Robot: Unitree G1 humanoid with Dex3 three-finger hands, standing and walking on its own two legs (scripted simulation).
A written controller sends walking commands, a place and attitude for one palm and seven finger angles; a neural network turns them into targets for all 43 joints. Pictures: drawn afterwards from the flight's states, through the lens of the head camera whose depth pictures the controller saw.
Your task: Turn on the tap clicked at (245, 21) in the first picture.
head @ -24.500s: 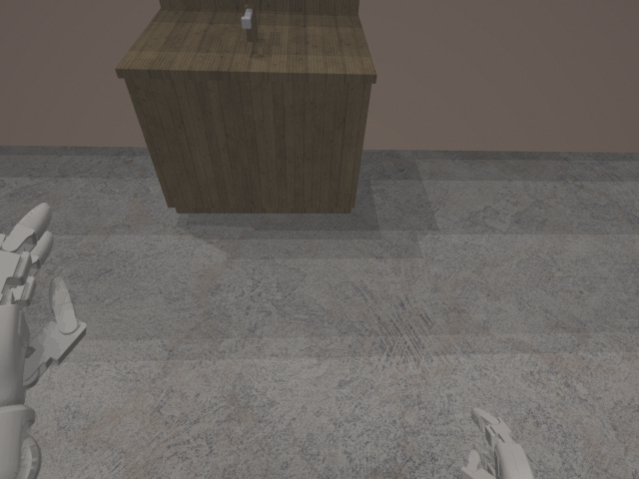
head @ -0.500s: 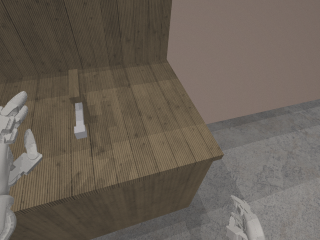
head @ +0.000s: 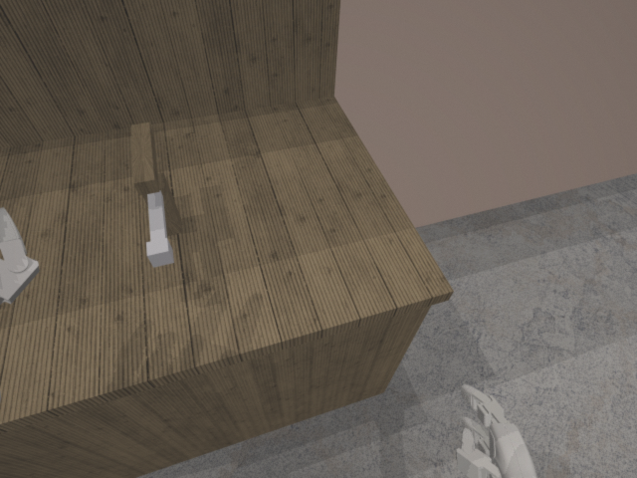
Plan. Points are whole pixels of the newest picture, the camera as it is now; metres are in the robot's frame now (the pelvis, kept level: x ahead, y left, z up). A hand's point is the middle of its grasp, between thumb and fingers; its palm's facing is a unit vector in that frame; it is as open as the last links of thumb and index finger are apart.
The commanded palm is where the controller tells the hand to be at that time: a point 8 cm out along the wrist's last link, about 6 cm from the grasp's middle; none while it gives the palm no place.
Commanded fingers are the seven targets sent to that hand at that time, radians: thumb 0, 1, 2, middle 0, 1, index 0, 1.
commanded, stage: look again from close up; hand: left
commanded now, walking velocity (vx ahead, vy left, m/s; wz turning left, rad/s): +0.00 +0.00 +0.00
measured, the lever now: (160, 252) +0.38 +0.26 +0.03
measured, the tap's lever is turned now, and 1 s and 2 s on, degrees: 0 0 0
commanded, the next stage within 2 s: turn the palm inward beside the body in 0.10 s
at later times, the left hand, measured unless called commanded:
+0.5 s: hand (111, 339) +0.21 +0.22 +0.13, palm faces +0.20 -0.90 -0.39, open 7.4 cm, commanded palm +0.15 +0.27 +0.17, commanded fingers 0.00 0.90 0.90 -0.20 -0.30 -0.20 -0.30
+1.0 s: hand (127, 334) +0.21 +0.20 +0.14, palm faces +0.41 -0.86 -0.31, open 7.4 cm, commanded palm +0.15 +0.25 +0.15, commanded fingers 0.00 0.90 0.90 -0.20 -0.30 -0.20 -0.30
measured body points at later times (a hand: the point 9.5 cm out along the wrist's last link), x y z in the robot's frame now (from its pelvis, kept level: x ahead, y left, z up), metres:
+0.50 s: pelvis -0.01 -0.02 -0.01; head -0.01 -0.04 +0.44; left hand +0.19 +0.27 +0.15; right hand +0.20 -0.25 -0.08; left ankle -0.02 +0.08 -0.74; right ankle +0.03 -0.12 -0.74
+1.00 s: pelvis +0.01 -0.06 -0.02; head +0.01 -0.08 +0.43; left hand +0.18 +0.24 +0.16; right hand +0.21 -0.29 -0.10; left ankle -0.02 +0.08 -0.74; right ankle +0.03 -0.12 -0.74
